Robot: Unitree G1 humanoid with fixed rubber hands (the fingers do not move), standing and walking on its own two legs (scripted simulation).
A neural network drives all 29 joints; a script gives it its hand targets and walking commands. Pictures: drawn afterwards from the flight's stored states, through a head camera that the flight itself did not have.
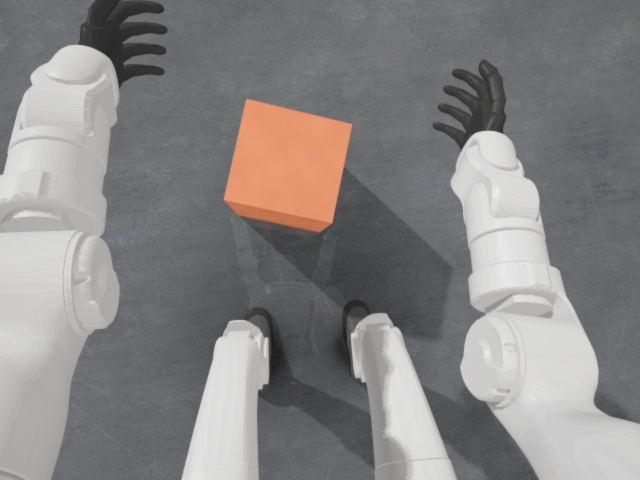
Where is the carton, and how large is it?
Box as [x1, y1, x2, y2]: [224, 99, 351, 232]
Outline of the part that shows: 246,99 224,200 239,215 319,232 332,221 351,124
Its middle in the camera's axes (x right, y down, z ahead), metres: -0.08 -0.14 +0.86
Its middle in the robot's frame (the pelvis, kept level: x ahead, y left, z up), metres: +0.53 +0.01 -0.53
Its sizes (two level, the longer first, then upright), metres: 0.210 0.200 0.250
